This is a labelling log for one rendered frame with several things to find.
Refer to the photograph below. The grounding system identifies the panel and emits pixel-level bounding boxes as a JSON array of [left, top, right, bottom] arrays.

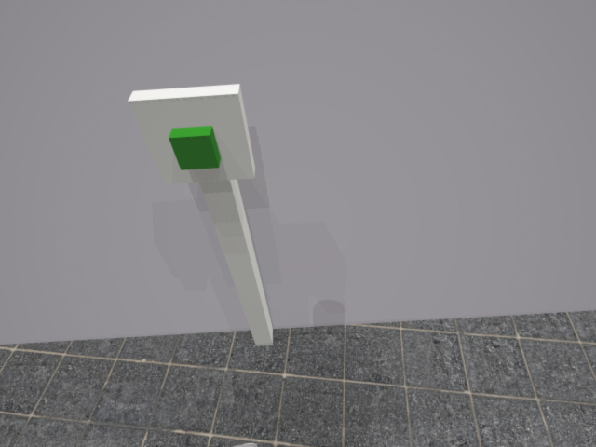
[[128, 84, 273, 346]]

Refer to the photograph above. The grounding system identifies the button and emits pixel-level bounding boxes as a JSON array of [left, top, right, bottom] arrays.
[[169, 126, 221, 170]]

